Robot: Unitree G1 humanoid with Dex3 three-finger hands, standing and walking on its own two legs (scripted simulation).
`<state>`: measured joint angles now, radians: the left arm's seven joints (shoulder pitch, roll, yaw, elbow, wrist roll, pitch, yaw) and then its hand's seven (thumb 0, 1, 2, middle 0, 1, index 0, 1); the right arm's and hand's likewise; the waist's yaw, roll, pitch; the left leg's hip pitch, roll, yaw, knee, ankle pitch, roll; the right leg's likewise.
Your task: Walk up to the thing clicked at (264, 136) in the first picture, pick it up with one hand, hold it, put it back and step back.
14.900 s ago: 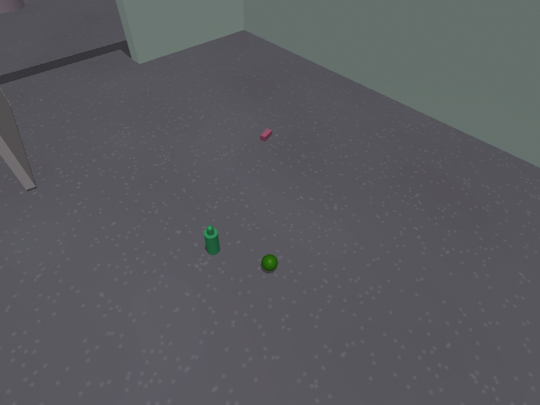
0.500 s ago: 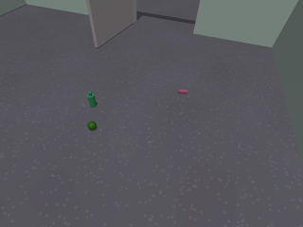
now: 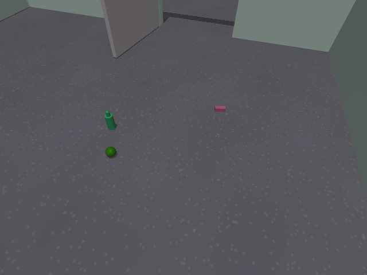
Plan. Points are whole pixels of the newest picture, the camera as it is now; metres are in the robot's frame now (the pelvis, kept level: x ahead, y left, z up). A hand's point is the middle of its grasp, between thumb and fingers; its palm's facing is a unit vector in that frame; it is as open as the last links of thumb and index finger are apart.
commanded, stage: stand
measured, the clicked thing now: (220, 108) +1.48 -0.30 -0.77
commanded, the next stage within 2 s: none
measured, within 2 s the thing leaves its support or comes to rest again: neither
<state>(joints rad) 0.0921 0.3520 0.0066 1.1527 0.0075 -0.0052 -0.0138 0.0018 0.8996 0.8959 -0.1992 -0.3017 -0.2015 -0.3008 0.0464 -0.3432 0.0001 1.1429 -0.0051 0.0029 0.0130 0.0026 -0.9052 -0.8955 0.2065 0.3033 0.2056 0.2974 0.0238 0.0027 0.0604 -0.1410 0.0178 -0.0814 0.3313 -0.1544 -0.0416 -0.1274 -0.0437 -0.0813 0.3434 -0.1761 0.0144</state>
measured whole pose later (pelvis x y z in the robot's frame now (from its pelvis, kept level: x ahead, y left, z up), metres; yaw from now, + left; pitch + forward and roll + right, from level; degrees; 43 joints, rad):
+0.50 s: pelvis +0.00 +0.00 +0.00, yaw -1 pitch -2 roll +0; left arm 0.10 0.36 0.01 1.13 0.01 0.00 -0.02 0.00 0.90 0.90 -0.20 -0.30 -0.20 -0.30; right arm 0.11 -0.35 0.00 1.16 -0.01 0.00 0.01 0.00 -0.91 -0.90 0.21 0.30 0.21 0.30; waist 0.01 0.00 0.06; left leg -0.14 0.03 -0.07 0.32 -0.16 -0.05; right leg -0.14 -0.03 -0.07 0.35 -0.18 0.01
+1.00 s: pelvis +0.01 +0.00 +0.00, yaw -2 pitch -2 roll +0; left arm 0.10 0.35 0.01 1.13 0.01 -0.01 -0.02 0.00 0.90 0.90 -0.20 -0.30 -0.20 -0.30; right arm 0.10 -0.35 0.00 1.14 -0.01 0.00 0.01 0.00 -0.91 -0.90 0.21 0.30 0.21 0.30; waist 0.01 -0.01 0.05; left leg -0.12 0.03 -0.06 0.32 -0.17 -0.04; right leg -0.12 -0.03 -0.06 0.33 -0.18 0.01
